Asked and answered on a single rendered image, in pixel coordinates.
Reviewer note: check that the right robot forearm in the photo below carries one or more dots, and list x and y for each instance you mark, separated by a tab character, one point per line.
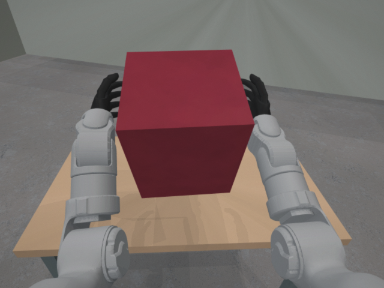
289	198

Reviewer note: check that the robot left hand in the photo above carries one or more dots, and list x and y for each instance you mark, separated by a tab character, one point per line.
102	99

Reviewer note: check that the table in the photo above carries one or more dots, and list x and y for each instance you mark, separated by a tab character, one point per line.
222	221

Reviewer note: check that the left robot forearm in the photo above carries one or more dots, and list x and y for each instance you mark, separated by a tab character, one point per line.
93	173

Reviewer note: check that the left robot upper arm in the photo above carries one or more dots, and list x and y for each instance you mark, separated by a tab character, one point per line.
90	258

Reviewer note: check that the carton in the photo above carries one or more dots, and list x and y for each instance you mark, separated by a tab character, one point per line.
183	122

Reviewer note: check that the right robot upper arm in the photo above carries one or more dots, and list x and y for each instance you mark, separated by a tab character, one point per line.
311	255

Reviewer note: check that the robot right hand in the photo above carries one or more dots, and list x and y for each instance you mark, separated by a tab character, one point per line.
259	104

